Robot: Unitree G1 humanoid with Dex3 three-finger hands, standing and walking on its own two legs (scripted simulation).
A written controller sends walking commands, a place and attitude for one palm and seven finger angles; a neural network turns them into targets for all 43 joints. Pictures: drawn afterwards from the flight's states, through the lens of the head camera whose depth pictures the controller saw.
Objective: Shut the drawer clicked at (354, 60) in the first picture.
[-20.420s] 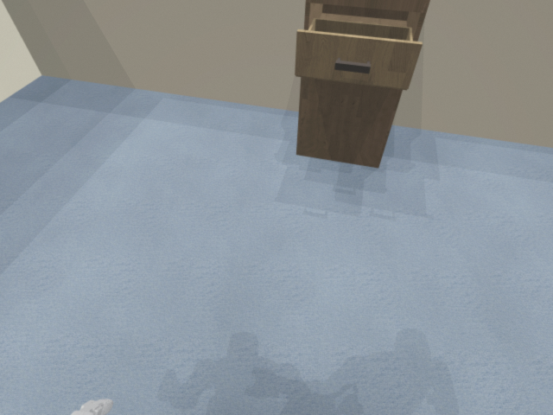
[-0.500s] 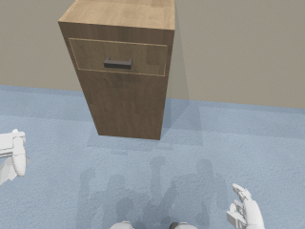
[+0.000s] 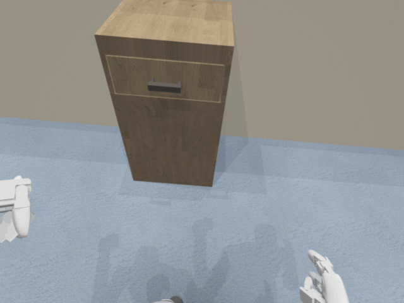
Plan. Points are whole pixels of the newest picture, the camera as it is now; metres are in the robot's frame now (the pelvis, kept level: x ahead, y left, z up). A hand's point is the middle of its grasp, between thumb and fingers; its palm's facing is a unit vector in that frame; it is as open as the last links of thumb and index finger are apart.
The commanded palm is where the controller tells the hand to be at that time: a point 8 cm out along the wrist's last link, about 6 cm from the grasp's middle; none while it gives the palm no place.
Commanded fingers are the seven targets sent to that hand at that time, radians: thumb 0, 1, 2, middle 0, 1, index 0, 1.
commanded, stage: stop stepping back and stand still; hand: left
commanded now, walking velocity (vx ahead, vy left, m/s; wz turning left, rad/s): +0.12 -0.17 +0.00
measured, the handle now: (165, 84) +0.85 +0.17 -0.05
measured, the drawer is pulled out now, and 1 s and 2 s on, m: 0.00 0.00 0.00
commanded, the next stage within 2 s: let the arm hang, fingers relaxed in 0.58 s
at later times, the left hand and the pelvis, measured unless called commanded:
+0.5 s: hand (26, 261) +0.14 +0.22 +0.18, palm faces +0.24 -0.84 -0.48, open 3.3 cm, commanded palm +0.09 +0.27 +0.18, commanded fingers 0.00 0.90 0.90 -1.40 -1.60 -1.40 -1.60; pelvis -0.06 +0.00 +0.01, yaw -5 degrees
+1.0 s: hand out of the picture -0.02 +0.19 -0.17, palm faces +0.01 -0.97 -0.22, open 3.2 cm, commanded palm none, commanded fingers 0.00 0.90 0.90 -0.72 -0.86 -0.72 -0.86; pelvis -0.07 +0.00 +0.00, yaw +0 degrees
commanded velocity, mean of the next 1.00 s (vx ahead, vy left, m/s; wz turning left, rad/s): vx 0.07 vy -0.02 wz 0.00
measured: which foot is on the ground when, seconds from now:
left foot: down 0.00-0.12, up 0.14-0.26, down 0.28-1.00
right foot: down 0.00-0.28, up 0.30-0.48, down 0.50-1.00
